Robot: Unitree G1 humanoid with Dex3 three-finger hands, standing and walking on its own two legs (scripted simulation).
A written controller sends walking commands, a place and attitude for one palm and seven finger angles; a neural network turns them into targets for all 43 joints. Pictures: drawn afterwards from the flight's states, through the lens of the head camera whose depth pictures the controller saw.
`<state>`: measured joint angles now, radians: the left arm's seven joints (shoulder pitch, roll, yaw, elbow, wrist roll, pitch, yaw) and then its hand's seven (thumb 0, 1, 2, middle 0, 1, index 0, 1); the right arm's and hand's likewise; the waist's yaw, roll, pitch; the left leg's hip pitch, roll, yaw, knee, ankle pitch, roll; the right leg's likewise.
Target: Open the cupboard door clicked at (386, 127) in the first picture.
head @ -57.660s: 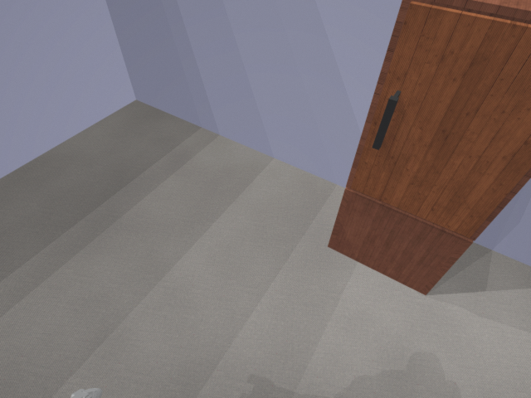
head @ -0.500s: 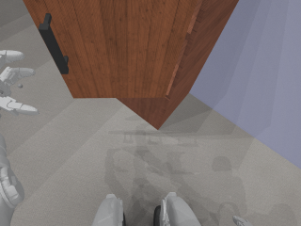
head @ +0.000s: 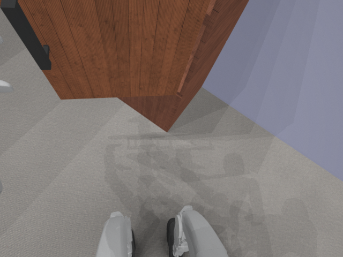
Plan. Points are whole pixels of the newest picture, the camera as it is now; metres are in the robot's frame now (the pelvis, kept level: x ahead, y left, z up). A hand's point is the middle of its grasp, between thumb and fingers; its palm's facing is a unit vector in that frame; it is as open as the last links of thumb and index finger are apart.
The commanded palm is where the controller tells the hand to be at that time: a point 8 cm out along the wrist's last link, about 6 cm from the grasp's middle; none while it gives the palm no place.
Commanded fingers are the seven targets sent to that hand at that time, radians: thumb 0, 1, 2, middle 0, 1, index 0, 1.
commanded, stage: move the hooked fingers beside the handle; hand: left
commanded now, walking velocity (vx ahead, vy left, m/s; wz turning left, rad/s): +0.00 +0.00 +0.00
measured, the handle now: (31, 32) +0.57 +0.25 +0.07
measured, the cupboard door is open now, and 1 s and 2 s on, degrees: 42 42 42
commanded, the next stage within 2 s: slide the fingers in behind the handle in 0.88 s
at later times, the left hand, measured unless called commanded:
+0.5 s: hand out of the picture +0.52 +0.33 +0.06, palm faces +0.08 -1.00 -0.01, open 14.0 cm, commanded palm +0.52 +0.35 +0.07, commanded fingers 0.00 -0.50 0.30 -0.30 -1.20 -0.30 -1.20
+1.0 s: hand out of the picture +0.52 +0.32 +0.07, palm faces +0.07 -1.00 -0.02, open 14.0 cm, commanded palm +0.51 +0.34 +0.07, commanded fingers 0.00 -0.50 0.30 -0.30 -1.20 -0.30 -1.20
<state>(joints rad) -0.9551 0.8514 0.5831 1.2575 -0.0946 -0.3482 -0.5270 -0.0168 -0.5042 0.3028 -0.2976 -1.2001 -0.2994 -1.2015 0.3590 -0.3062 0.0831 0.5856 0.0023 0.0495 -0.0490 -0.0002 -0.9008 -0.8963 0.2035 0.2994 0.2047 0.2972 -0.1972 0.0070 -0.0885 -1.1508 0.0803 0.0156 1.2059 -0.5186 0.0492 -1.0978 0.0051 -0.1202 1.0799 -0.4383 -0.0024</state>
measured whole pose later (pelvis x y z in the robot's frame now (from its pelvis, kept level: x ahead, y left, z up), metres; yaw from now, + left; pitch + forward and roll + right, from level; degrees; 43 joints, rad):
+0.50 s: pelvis +0.01 +0.00 +0.00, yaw -1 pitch +29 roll -7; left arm -0.98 0.91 0.62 1.22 -0.07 -0.29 -0.55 -0.02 -0.50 0.30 -0.30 -1.20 -0.30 -1.20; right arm 0.39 -0.29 0.10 0.58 0.00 0.09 -0.02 0.00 -0.90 -0.90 0.20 0.30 0.21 0.30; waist -0.21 0.01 -0.09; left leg -1.21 0.09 0.00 1.22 -0.53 0.05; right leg -1.14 0.02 -0.13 1.07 -0.44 0.00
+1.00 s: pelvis +0.01 +0.00 +0.00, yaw +0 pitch +28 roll -7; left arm -0.98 0.86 0.58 1.23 -0.08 -0.33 -0.52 -0.02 -0.50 0.30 -0.30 -1.20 -0.30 -1.20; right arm 0.36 -0.29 0.09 0.58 0.00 0.08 -0.03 0.00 -0.90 -0.90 0.20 0.30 0.20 0.30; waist -0.21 0.01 -0.09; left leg -1.18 0.08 0.00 1.22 -0.53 0.05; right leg -1.12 0.01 -0.13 1.07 -0.44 0.00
